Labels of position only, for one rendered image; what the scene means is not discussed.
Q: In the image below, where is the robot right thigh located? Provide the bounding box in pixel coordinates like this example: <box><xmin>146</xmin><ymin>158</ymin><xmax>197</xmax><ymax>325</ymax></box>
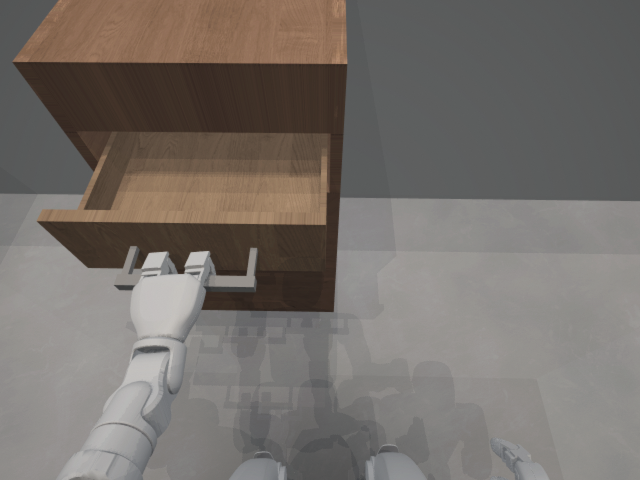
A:
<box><xmin>365</xmin><ymin>452</ymin><xmax>427</xmax><ymax>480</ymax></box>

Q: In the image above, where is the robot left shin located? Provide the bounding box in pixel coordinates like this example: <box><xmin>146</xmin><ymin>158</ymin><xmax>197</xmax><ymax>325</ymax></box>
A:
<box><xmin>253</xmin><ymin>452</ymin><xmax>274</xmax><ymax>460</ymax></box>

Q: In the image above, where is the left robot forearm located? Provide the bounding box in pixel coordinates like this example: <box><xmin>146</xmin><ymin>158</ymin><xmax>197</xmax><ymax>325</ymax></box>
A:
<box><xmin>56</xmin><ymin>337</ymin><xmax>187</xmax><ymax>480</ymax></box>

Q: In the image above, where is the left robot hand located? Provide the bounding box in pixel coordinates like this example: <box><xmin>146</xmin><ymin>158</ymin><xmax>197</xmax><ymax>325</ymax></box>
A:
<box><xmin>130</xmin><ymin>251</ymin><xmax>216</xmax><ymax>343</ymax></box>

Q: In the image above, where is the right robot hand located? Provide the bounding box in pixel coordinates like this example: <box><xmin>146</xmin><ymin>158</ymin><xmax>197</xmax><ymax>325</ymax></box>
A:
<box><xmin>490</xmin><ymin>437</ymin><xmax>550</xmax><ymax>480</ymax></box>

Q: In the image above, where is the handle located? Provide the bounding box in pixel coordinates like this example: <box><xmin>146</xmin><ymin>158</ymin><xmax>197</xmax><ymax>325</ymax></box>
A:
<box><xmin>114</xmin><ymin>246</ymin><xmax>258</xmax><ymax>292</ymax></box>

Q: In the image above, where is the cabinet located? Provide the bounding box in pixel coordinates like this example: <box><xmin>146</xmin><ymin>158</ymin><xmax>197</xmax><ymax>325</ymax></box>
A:
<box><xmin>12</xmin><ymin>0</ymin><xmax>347</xmax><ymax>312</ymax></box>

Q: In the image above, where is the drawer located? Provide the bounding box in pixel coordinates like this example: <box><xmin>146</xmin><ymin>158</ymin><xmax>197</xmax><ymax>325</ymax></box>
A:
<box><xmin>37</xmin><ymin>132</ymin><xmax>328</xmax><ymax>272</ymax></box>

